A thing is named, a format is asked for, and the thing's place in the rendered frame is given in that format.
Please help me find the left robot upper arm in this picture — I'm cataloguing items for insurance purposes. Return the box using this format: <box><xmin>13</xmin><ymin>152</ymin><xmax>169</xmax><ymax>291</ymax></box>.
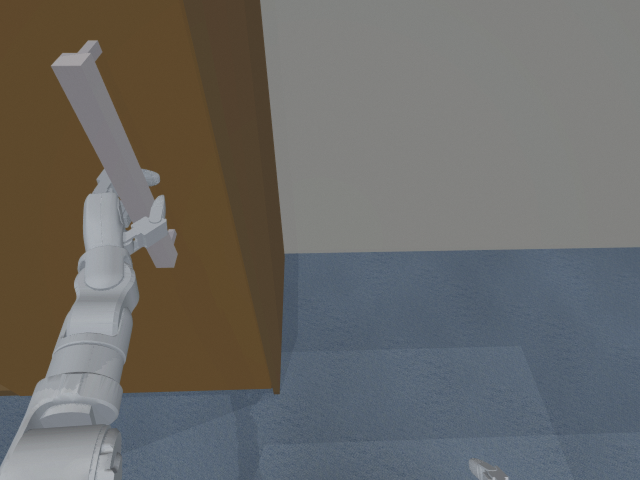
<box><xmin>3</xmin><ymin>424</ymin><xmax>122</xmax><ymax>480</ymax></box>

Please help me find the robot right hand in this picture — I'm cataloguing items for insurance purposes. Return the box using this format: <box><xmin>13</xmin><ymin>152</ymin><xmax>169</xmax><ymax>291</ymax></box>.
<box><xmin>469</xmin><ymin>458</ymin><xmax>508</xmax><ymax>480</ymax></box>

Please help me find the handle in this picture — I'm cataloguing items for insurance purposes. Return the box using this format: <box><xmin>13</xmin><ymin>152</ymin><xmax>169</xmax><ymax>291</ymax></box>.
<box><xmin>51</xmin><ymin>40</ymin><xmax>178</xmax><ymax>268</ymax></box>

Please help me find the wardrobe door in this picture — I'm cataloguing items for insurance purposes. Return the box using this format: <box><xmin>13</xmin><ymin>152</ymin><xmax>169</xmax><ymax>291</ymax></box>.
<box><xmin>0</xmin><ymin>0</ymin><xmax>272</xmax><ymax>396</ymax></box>

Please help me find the robot left hand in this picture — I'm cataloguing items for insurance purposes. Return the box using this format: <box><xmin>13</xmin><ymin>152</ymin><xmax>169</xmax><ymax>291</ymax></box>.
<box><xmin>83</xmin><ymin>169</ymin><xmax>168</xmax><ymax>255</ymax></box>

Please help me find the robot left forearm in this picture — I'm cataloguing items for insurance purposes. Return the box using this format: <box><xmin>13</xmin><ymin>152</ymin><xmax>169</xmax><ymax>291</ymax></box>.
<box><xmin>0</xmin><ymin>246</ymin><xmax>139</xmax><ymax>480</ymax></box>

